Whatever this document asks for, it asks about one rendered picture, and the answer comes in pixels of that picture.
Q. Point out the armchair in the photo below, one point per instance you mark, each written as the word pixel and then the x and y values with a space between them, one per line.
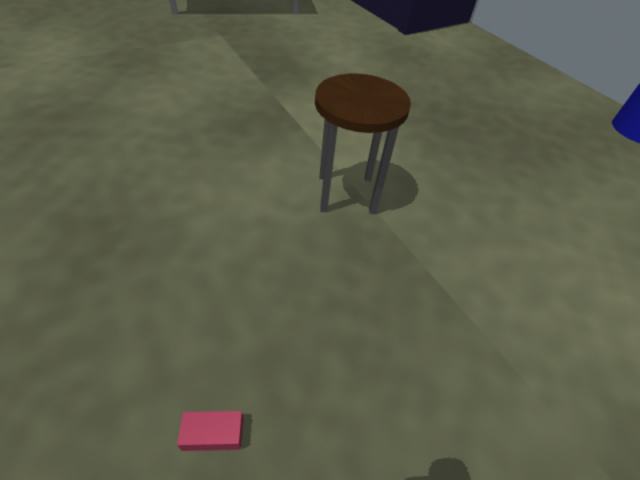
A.
pixel 413 16

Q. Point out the carton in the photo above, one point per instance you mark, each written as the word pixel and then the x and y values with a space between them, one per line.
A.
pixel 215 430

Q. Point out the stool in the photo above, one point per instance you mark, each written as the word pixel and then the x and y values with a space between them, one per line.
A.
pixel 360 103

